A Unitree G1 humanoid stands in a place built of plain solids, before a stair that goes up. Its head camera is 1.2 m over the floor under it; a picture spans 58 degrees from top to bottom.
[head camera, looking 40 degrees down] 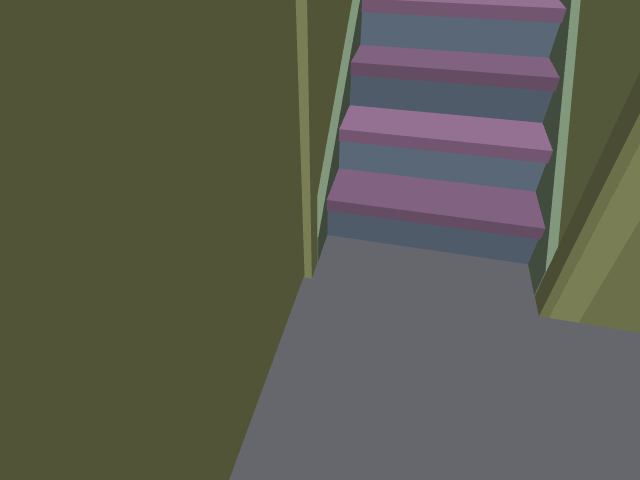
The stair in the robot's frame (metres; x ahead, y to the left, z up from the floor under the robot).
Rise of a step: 0.20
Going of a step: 0.23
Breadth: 0.83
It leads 13 degrees to the right of straight ahead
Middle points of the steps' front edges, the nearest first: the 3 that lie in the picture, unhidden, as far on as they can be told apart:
1.35 -0.43 0.20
1.58 -0.48 0.40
1.80 -0.54 0.60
